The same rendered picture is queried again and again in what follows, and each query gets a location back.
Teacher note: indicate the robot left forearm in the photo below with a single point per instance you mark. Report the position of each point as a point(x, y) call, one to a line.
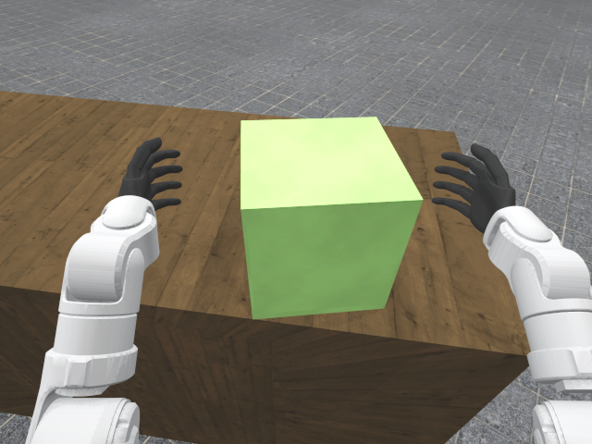
point(100, 298)

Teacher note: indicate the right robot upper arm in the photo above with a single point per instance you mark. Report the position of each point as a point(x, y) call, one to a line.
point(563, 422)

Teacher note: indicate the robot right hand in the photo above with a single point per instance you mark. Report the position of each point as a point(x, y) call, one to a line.
point(490, 184)

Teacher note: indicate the pedestal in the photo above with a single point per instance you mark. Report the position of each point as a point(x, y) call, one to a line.
point(449, 340)

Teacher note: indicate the robot left hand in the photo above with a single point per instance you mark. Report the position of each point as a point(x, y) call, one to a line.
point(140, 174)

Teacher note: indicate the left robot upper arm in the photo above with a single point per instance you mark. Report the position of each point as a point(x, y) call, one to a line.
point(89, 421)

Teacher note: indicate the robot right forearm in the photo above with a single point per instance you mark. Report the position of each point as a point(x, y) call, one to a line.
point(552, 288)

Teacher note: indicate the carton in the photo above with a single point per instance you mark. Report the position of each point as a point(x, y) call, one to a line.
point(327, 210)

